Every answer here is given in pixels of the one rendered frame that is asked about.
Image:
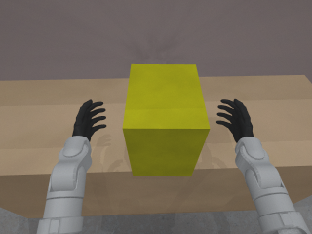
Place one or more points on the robot right hand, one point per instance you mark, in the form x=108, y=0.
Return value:
x=240, y=125

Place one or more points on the carton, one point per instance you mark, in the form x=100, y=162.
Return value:
x=165, y=121

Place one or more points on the robot left forearm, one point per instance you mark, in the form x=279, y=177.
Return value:
x=66, y=190

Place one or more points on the robot left hand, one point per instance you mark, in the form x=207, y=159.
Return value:
x=83, y=125

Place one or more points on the pedestal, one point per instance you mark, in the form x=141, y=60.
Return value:
x=38, y=116

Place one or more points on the robot right forearm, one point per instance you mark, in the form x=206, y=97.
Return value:
x=274, y=206

